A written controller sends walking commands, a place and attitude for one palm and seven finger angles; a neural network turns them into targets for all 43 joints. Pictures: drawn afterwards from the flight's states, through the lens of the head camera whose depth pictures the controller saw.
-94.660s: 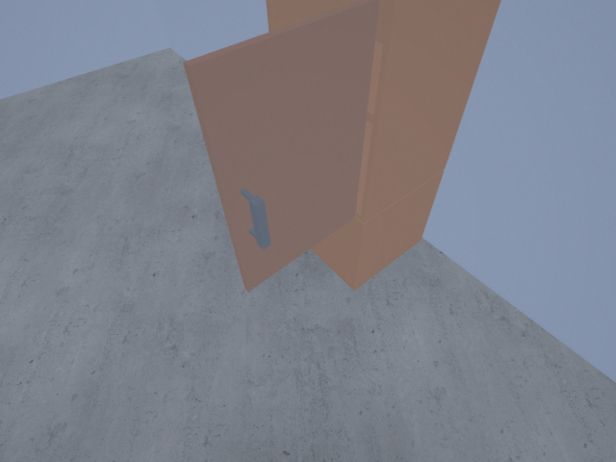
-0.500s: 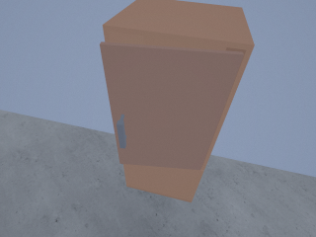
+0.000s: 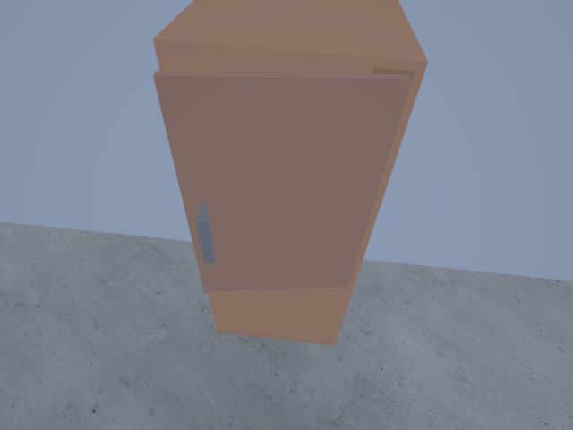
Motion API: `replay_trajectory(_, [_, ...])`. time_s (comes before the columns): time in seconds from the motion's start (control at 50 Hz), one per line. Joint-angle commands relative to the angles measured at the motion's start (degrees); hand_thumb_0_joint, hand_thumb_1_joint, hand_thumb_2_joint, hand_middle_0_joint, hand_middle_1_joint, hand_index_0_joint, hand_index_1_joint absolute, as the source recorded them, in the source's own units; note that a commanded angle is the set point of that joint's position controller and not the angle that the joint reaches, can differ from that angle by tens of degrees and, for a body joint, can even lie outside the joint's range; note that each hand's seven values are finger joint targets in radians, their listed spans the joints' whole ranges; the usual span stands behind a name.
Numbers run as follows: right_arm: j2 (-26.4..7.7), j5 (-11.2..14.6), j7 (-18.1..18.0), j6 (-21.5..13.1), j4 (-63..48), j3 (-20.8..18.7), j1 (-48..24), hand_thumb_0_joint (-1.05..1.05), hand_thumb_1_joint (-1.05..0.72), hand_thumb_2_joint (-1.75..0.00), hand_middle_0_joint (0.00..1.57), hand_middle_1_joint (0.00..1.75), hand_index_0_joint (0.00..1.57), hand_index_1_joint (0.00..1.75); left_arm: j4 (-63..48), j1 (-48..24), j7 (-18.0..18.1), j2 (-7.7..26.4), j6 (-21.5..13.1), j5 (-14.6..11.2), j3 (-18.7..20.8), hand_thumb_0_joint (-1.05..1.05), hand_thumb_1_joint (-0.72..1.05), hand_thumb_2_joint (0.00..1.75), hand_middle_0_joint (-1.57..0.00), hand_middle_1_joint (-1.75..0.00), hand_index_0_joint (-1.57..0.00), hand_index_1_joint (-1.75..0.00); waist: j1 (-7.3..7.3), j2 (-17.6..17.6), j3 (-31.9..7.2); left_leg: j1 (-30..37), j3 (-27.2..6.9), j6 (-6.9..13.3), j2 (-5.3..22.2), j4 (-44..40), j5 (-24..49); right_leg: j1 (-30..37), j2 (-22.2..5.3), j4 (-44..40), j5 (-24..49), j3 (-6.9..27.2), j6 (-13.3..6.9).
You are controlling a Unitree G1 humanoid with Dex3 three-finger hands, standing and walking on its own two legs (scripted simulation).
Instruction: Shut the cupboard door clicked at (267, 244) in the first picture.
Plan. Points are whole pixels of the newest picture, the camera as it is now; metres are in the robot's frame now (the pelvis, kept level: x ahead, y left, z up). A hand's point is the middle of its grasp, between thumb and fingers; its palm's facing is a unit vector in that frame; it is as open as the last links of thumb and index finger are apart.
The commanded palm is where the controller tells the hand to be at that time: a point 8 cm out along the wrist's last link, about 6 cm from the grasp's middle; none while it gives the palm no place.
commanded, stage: come to a stop and stand still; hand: left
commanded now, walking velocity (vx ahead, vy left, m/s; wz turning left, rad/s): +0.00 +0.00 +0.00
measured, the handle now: (207, 232) +0.51 +0.18 -0.08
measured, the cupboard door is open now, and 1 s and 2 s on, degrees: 9 9 9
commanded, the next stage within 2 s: look again from close up in 0.16 s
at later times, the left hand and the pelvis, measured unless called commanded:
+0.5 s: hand out of the picture -0.07 +0.16 -0.18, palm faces +0.08 -0.99 -0.13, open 7.4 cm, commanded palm none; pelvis -0.01 +0.01 +0.00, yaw +1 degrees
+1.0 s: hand out of the picture -0.05 +0.17 -0.18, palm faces +0.07 -0.99 -0.15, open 7.4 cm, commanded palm none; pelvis +0.00 +0.02 +0.00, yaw +1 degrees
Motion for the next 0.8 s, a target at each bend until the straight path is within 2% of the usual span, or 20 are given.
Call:
replay_trajectory(0.0, [-2.1, -0.3, 0.4, -1.2, -2.2, 0.2, 1.8, 0.00, -0.90, -0.90, 0.20, 0.30, 0.20, 0.30, -1.4, 2.6, 0.2, 5.1, -2.2, -0.5, 0.4, 0.00, 0.90, 0.90, -0.20, -0.30, -0.20, -0.30, -0.14, -6.7, 4.9, 1.2, -5.5, -3.0, 3.2, -3.4, -6.8, -9.2, -8.2, -13.0, -16.7, 9.2, -4.2])
replay_trajectory(0.06, [-2.0, -0.3, 0.4, -1.2, -1.0, 0.4, 3.2, 0.00, -0.90, -0.90, 0.20, 0.30, 0.20, 0.30, -1.0, 2.5, 0.3, 4.3, -2.1, -0.4, -0.1, 0.00, 0.90, 0.90, -0.20, -0.30, -0.20, -0.30, -0.18, -3.0, 6.9, 1.6, -6.5, -2.8, 4.1, -5.3, -7.1, -10.9, -6.2, -11.3, -15.0, 7.3, -3.0])
replay_trajectory(0.16, [-2.8, -0.2, 0.4, -1.3, -1.0, 0.2, 1.7, 0.00, -0.90, -0.90, 0.20, 0.30, 0.20, 0.30, 0.1, 6.2, 0.4, 3.3, -1.9, -0.1, 0.0, 0.00, 0.90, 0.90, -0.20, -0.30, -0.20, -0.30, 1.34, 1.9, 7.9, -3.6, -9.3, -2.2, 5.2, -10.2, -15.2, -7.6, -4.0, -9.2, -13.3, 5.7, -1.7])
replay_trajectory(0.24, [-2.9, -0.2, 0.4, -1.2, -1.2, -0.2, 1.6, 0.00, -0.90, -0.90, 0.20, 0.30, 0.20, 0.30, 0.8, 8.0, 0.4, 2.5, -1.9, 0.2, 0.1, 0.00, 0.90, 0.90, -0.20, -0.30, -0.20, -0.30, 1.65, 1.8, 7.3, -5.0, -10.3, -1.9, 5.4, -11.4, -18.0, -6.8, -3.3, -8.1, -12.8, 4.9, -1.3])
replay_trajectory(0.3, [-2.8, -0.2, 0.3, -1.3, -1.3, -0.3, 1.3, 0.00, -0.90, -0.90, 0.20, 0.30, 0.20, 0.30, 1.3, 9.3, 0.4, 1.7, -2.0, 0.3, 0.2, 0.00, 0.90, 0.90, -0.20, -0.30, -0.20, -0.30, 1.67, 0.8, 6.2, -4.5, -10.5, -1.7, 5.4, -11.2, -17.5, -7.0, -3.3, -7.5, -12.5, 4.8, -1.4])
replay_trajectory(0.42, [-2.8, 0.0, 0.3, -1.4, -1.7, -0.6, 0.1, 0.00, -0.90, -0.90, 0.20, 0.30, 0.20, 0.30, 2.2, 11.4, 0.5, 0.5, -2.0, 0.6, 0.2, 0.00, 0.90, 0.90, -0.20, -0.30, -0.20, -0.30, 2.04, 1.7, 4.6, -4.0, -12.0, -1.3, 6.3, -13.1, -19.4, -6.0, -2.9, -5.6, -10.1, 3.6, -1.0])
replay_trajectory(0.56, [-3.2, 0.2, 0.2, -1.6, -1.4, -0.5, -1.0, 0.00, -0.90, -0.90, 0.20, 0.30, 0.20, 0.30, 3.7, 12.9, 0.5, -0.2, -2.2, 0.7, 0.0, 0.00, 0.90, 0.90, -0.20, -0.30, -0.20, -0.30, 2.26, 1.4, 5.0, -3.8, -12.8, -1.1, 6.7, -14.4, -19.0, -5.2, -2.9, -4.7, -7.0, 3.7, -1.0])
replay_trajectory(0.64, [-3.8, 0.1, 0.3, -1.4, -1.4, -0.7, -1.6, 0.00, -0.90, -0.90, 0.20, 0.30, 0.20, 0.30, 4.3, 13.7, 0.5, 0.0, -2.0, 0.9, 0.0, 0.00, 0.90, 0.90, -0.20, -0.30, -0.20, -0.30, 2.37, 1.1, 6.4, -4.6, -12.9, -1.2, 6.4, -15.2, -20.8, -6.0, -2.7, -4.7, -9.2, 3.7, -0.8])
replay_trajectory(0.78, [-4.1, 0.1, 0.3, -1.6, -1.2, -0.6, -2.1, 0.00, -0.90, -0.90, 0.20, 0.30, 0.20, 0.30, 4.5, 13.3, 0.6, 0.3, -2.2, 0.7, 0.0, 0.00, 0.90, 0.90, -0.20, -0.30, -0.20, -0.30, 2.26, 0.5, 5.4, -2.2, -12.9, -1.2, 6.3, -15.2, -18.5, -6.4, -2.9, -4.8, -8.3, 4.5, -1.0])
